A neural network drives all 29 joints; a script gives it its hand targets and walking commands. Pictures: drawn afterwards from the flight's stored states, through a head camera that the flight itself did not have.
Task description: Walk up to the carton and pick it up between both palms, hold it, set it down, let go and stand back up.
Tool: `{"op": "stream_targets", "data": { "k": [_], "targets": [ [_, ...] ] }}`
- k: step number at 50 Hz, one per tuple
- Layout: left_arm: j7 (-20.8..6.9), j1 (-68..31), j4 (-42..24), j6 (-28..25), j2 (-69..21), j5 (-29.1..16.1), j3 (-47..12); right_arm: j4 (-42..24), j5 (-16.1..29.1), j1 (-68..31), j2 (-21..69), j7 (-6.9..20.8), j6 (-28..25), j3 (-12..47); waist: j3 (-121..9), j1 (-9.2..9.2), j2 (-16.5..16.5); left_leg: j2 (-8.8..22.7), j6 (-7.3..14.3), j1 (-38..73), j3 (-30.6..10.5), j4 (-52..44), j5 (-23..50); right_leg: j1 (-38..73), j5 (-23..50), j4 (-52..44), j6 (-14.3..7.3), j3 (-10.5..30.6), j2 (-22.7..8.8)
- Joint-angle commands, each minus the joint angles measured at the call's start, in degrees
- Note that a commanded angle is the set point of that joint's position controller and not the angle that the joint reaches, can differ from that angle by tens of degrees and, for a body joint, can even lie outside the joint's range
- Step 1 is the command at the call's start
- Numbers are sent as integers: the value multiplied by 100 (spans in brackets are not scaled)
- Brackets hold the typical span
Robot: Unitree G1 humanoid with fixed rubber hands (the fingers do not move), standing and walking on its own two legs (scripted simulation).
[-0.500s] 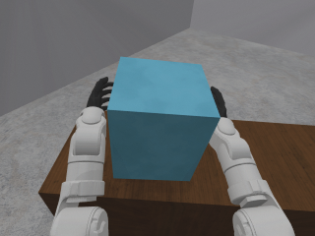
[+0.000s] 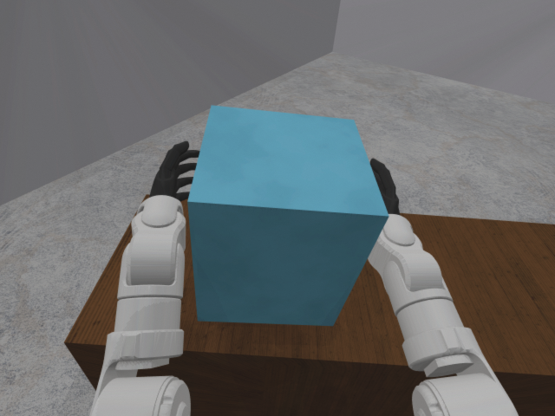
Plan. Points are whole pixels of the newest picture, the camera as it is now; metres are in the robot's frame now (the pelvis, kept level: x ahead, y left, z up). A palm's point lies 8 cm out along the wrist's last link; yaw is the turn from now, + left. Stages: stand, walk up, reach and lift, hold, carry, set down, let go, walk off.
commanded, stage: hold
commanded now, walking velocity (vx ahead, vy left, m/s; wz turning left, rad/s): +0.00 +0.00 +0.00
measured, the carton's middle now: (275, 221) +0.37 +0.00 +0.14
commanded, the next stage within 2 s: none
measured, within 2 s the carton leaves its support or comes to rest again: neither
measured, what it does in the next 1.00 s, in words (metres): stands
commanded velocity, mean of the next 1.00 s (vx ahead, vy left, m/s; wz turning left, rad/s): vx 0.00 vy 0.00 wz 0.00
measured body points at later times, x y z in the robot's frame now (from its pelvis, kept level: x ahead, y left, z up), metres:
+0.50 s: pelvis -0.01 +0.00 +0.00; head -0.05 +0.02 +0.45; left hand +0.37 +0.14 +0.20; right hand +0.37 -0.16 +0.17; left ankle +0.01 +0.13 -0.75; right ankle +0.00 -0.13 -0.75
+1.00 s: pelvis +0.00 +0.00 +0.00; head -0.05 +0.03 +0.45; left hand +0.37 +0.15 +0.20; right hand +0.37 -0.15 +0.18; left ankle +0.01 +0.13 -0.75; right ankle +0.00 -0.13 -0.75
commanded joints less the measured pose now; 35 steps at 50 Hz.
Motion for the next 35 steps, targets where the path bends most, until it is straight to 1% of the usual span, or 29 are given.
{"op": "stream_targets", "data": {
  "k": [1,2,3,4,5,6,7,9,10,11,12,13,14,15,18,19,20,23,24,25,26,27,28,29,30,32,33,34,35],
  "targets": [
    [-758,-3682,-666,-479,-3637,-1055,-3050,-2272,478,-5154,3649,582,-388,2524,-2458,24,394,-373,-203,610,313,-34,2124,469,1694,-28,179,-177,406],
    [-746,-3890,-642,-516,-3575,-1040,-3006,-1956,408,-5049,3614,595,-341,2428,-2280,-16,385,-344,-197,580,310,-119,1927,315,1416,-52,173,-200,410],
    [-738,-3919,-591,-516,-3622,-1062,-3024,-2020,367,-5133,3669,620,-360,2375,-2304,-15,394,-343,-168,560,320,-142,1790,243,1238,-94,160,-203,387],
    [-750,-3799,-440,-492,-3590,-999,-2918,-1725,300,-4914,3576,632,-304,2245,-1986,-90,362,-309,-165,560,316,-202,1726,147,1156,-143,126,-204,388],
    [-781,-3796,-433,-480,-3507,-957,-2797,-1618,271,-4825,3564,641,-288,2243,-2046,-43,256,-316,-119,549,339,-259,1595,200,1070,-165,140,-188,361],
    [-809,-3682,-208,-421,-3498,-868,-2730,-1576,245,-4852,3509,652,-284,2168,-1918,-23,344,-317,-126,487,347,-292,1501,194,1003,-178,129,-184,340],
    [-827,-3671,-202,-412,-3487,-878,-2700,-1559,207,-4891,3511,655,-286,2134,-1962,-14,297,-328,-88,417,361,-347,1305,224,851,-200,130,-182,337],
    [-824,-3863,-265,-460,-3506,-924,-2695,-1464,216,-4948,3555,680,-306,2178,-2103,15,276,-336,-94,400,367,-334,1381,253,931,-150,139,-186,348],
    [-814,-3829,-183,-452,-3579,-933,-2740,-1554,228,-5077,3570,687,-345,2124,-2060,-5,368,-318,-123,432,365,-306,1461,184,922,-157,123,-199,363],
    [-803,-3980,-308,-490,-3633,-1006,-2797,-1633,252,-5190,3624,695,-390,2158,-2237,-1,356,-325,-140,464,342,-242,1588,252,980,-141,128,-216,371],
    [-772,-3968,-345,-508,-3659,-1007,-2893,-1601,296,-5131,3621,692,-398,2193,-2247,-37,480,-329,-202,535,342,-173,1815,258,1179,-105,120,-208,387],
    [-752,-4075,-456,-526,-3704,-1065,-2969,-1626,347,-5164,3609,688,-401,2199,-2416,-78,573,-333,-233,617,325,-139,1879,228,1152,-96,114,-199,389],
    [-740,-3891,-208,-477,-3654,-960,-2839,-1627,338,-5242,3567,689,-392,2218,-2244,-6,474,-329,-188,580,332,-153,1850,206,1080,-146,107,-196,401],
    [-736,-4135,-362,-523,-3636,-1034,-2884,-1555,322,-5233,3588,695,-391,2152,-2378,-74,486,-324,-200,588,319,-163,1767,170,1017,-122,127,-210,389],
    [-780,-4018,-110,-534,-3556,-960,-2696,-1404,181,-5126,3629,705,-370,2092,-2162,-48,273,-330,-82,436,363,-284,1348,170,833,-179,149,-191,346],
    [-795,-3945,-88,-538,-3587,-935,-2662,-1333,157,-5041,3612,699,-371,2052,-2153,-72,280,-323,-85,441,357,-296,1365,209,941,-148,157,-192,341],
    [-807,-3897,-72,-526,-3544,-865,-2554,-1300,182,-5027,3656,693,-370,2104,-2084,16,272,-347,-62,375,386,-302,1406,273,1001,-135,169,-178,331],
    [-836,-3884,-68,-531,-3547,-908,-2568,-1516,270,-5253,3688,655,-417,2229,-2219,76,221,-385,-69,348,384,-247,1572,436,1246,-94,200,-179,358],
    [-820,-3991,-214,-569,-3591,-959,-2636,-1610,324,-5317,3714,655,-440,2262,-2400,76,303,-380,-93,405,360,-192,1716,461,1358,-59,196,-173,350],
    [-808,-3846,-69,-551,-3553,-880,-2587,-1496,317,-5209,3662,649,-417,2260,-2278,54,301,-378,-105,475,358,-177,1813,424,1462,-77,198,-156,352],
    [-808,-3937,-214,-583,-3547,-919,-2603,-1630,319,-5265,3732,642,-445,2308,-2410,70,201,-380,-89,506,370,-167,1805,456,1457,-76,217,-167,372],
    [-816,-3803,-58,-561,-3556,-894,-2584,-1642,310,-5252,3695,632,-436,2304,-2272,61,163,-375,-73,459,376,-190,1756,413,1418,-110,209,-167,377],
    [-824,-3962,-247,-593,-3562,-963,-2682,-1619,315,-5175,3721,617,-428,2284,-2328,-26,236,-374,-103,469,372,-177,1800,430,1445,-79,210,-171,372],
    [-822,-3778,-40,-538,-3559,-892,-2614,-1641,312,-5257,3668,623,-433,2308,-2216,62,229,-374,-78,409,374,-183,1728,404,1305,-131,175,-166,374],
    [-811,-3852,-67,-547,-3571,-915,-2617,-1645,312,-5352,3681,631,-435,2313,-2255,113,175,-366,-54,387,371,-231,1567,315,1096,-136,179,-172,376],
    [-795,-3908,-106,-553,-3621,-916,-2678,-1527,244,-5239,3731,642,-424,2236,-2183,19,229,-358,-45,413,383,-252,1495,242,1007,-154,161,-166,364],
    [-796,-3881,-185,-563,-3667,-983,-2747,-1688,274,-5262,3774,642,-456,2263,-2291,27,224,-356,-55,426,375,-193,1635,300,1144,-134,160,-153,368],
    [-774,-3943,-270,-574,-3661,-993,-2808,-1539,309,-5127,3717,645,-427,2223,-2212,-44,341,-343,-123,476,342,-196,1736,266,1127,-130,141,-166,382],
    [-771,-3944,-167,-551,-3709,-1006,-2862,-1638,327,-5263,3653,653,-456,2190,-2228,-36,449,-339,-157,473,321,-168,1720,197,1002,-155,111,-166,381]
  ]
}}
